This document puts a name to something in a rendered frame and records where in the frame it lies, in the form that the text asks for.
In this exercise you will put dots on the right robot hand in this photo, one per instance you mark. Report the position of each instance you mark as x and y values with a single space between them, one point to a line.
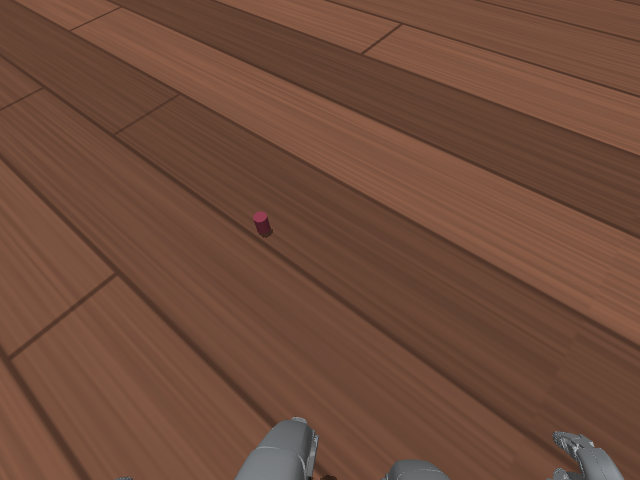
594 463

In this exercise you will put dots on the tin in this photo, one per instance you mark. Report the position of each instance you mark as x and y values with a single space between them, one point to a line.
261 222

